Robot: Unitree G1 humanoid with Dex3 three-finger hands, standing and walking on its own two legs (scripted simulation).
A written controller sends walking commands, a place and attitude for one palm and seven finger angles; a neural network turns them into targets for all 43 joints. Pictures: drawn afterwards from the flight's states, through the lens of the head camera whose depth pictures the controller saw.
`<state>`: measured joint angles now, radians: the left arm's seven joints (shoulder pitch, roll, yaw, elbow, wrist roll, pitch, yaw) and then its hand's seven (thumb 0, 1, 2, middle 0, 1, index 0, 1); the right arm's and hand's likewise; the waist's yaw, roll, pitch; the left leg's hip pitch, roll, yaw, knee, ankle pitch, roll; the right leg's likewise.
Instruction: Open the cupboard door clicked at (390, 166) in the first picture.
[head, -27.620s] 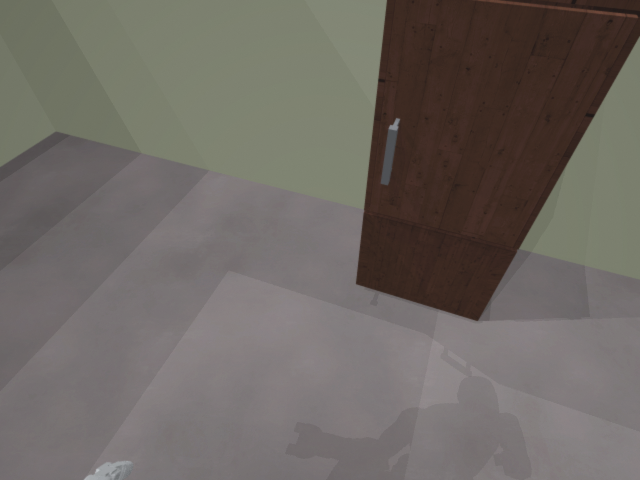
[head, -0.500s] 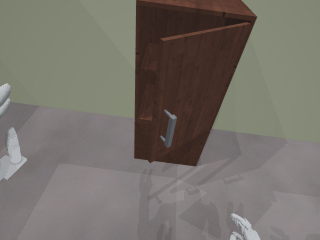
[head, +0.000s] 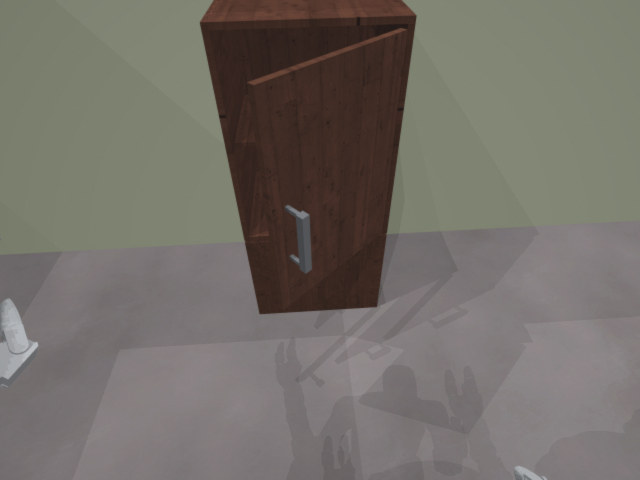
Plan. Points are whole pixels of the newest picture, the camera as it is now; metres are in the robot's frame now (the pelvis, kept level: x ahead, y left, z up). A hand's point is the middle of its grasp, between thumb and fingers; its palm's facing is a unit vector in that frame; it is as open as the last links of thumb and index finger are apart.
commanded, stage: stop stepping back and stand still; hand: left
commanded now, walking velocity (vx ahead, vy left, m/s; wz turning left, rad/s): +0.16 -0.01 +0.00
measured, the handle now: (298, 239) +0.64 +0.09 -0.11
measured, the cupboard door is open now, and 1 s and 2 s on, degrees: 42 42 42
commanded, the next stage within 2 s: let the arm hang, fingers relaxed in 1.38 s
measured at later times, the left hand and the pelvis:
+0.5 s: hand (47, 339) +0.22 +0.29 +0.14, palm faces +0.39 -0.78 -0.49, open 7.4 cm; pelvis +0.02 +0.03 -0.01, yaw +0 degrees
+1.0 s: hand (19, 341) +0.22 +0.32 +0.14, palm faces +0.36 -0.79 -0.50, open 7.4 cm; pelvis +0.02 +0.06 +0.00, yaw -1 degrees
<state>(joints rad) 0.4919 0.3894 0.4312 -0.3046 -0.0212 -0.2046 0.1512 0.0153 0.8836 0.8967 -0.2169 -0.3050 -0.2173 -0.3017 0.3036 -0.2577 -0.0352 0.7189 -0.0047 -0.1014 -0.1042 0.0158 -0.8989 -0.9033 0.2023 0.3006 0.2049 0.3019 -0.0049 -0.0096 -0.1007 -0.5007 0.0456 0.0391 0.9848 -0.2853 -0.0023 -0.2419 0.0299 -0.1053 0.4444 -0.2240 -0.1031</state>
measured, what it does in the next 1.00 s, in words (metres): steps on the spot: left foot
